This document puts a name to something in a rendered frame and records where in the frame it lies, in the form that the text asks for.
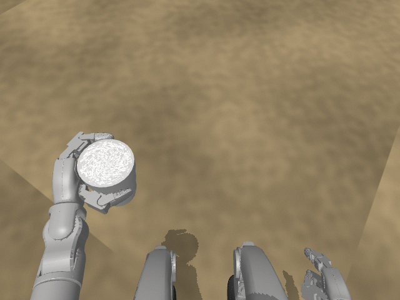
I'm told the left robot arm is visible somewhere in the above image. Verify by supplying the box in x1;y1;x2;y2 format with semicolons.
30;202;89;300

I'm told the cup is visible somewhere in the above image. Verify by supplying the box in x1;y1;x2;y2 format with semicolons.
77;139;137;206

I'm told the right robot hand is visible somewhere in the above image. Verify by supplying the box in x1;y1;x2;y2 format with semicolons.
301;248;352;300

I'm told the left robot hand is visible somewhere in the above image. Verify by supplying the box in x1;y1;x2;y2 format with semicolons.
52;131;133;214

